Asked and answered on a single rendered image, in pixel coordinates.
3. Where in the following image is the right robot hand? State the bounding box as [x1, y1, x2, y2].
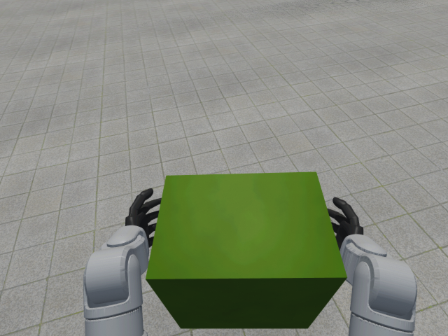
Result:
[327, 197, 363, 250]

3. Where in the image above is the left robot hand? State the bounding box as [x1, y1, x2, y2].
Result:
[125, 188, 162, 248]

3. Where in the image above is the left robot forearm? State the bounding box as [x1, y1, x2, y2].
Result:
[83, 225, 149, 336]

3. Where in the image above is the right robot forearm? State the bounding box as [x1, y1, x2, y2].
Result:
[339, 234, 417, 336]

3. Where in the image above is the carton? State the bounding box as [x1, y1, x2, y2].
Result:
[146, 171, 347, 328]

